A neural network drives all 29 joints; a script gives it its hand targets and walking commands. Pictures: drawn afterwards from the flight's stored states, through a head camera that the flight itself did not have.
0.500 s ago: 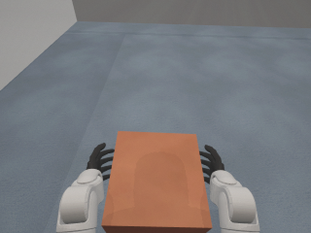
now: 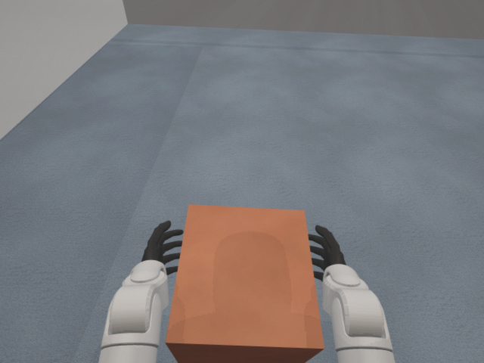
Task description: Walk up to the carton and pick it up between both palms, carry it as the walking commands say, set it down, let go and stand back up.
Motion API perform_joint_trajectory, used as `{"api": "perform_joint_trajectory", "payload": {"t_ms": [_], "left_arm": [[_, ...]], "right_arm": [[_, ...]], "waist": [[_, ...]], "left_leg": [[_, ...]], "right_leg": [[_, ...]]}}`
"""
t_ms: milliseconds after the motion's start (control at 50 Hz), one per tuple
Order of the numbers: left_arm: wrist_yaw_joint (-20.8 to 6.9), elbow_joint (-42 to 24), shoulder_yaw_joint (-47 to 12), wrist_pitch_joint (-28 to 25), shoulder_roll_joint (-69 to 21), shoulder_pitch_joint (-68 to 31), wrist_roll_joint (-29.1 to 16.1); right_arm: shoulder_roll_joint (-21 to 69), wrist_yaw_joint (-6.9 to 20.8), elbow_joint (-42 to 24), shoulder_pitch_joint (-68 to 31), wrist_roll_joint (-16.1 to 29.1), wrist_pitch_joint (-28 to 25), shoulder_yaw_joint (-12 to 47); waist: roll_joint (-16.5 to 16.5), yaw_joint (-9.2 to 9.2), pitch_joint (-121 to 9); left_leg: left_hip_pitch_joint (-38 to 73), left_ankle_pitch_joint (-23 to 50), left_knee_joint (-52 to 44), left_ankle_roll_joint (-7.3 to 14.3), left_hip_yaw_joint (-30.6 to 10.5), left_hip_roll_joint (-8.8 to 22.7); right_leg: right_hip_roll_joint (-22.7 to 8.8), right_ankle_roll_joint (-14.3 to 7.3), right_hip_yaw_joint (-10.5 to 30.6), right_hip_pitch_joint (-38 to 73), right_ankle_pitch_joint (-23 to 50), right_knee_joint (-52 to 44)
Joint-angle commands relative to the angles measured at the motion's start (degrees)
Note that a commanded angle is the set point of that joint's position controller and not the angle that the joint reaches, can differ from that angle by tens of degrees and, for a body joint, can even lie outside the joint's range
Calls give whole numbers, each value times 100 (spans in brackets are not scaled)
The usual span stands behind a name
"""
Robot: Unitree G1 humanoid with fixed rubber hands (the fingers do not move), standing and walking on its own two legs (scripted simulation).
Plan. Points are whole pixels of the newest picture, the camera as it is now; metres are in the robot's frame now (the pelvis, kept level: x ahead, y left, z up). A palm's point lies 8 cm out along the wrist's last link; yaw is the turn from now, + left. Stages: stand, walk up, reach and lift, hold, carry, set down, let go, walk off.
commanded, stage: carry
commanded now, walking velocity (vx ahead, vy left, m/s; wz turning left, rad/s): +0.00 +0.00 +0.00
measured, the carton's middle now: (241, 294) +0.27 +0.01 -0.04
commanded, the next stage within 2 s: none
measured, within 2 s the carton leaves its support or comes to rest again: neither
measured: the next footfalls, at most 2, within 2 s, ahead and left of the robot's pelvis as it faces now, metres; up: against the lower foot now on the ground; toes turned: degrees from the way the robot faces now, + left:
none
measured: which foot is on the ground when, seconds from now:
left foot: down 0.00-1.00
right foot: down 0.00-1.00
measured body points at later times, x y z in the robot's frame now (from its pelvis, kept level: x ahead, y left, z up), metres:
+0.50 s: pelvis +0.00 +0.00 +0.00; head -0.02 +0.00 +0.45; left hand +0.29 +0.15 +0.03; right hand +0.28 -0.15 +0.03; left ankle +0.08 +0.10 -0.73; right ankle -0.07 -0.07 -0.73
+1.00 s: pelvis -0.01 -0.01 +0.00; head -0.03 -0.02 +0.45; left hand +0.29 +0.13 +0.03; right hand +0.28 -0.16 +0.03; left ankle +0.08 +0.10 -0.73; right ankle -0.07 -0.07 -0.73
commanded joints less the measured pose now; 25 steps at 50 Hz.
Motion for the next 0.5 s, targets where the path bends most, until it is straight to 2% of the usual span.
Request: {"api": "perform_joint_trajectory", "payload": {"t_ms": [0,280,480], "left_arm": [[-989,-667,-2843,-231,-4367,-2304,-1219],[-1150,-215,-2890,-501,-4524,-2502,-1135],[-1230,29,-2874,-650,-4614,-2622,-1098]], "right_arm": [[4511,826,-771,-2462,1091,-386,2715],[4611,1021,-350,-2582,1045,-572,2737],[4651,1117,-139,-2707,1053,-688,2754]], "waist": [[27,-15,-1561],[18,-10,-1525],[-30,-17,-1514]], "left_leg": [[1367,1006,-269,120,-1201,651],[1364,731,-377,59,-1210,643],[1328,747,-282,25,-1130,614]], "right_leg": [[-893,-100,971,-221,2028,-470],[-871,-180,953,-348,1701,-498],[-922,-205,981,-361,1992,-515]]}}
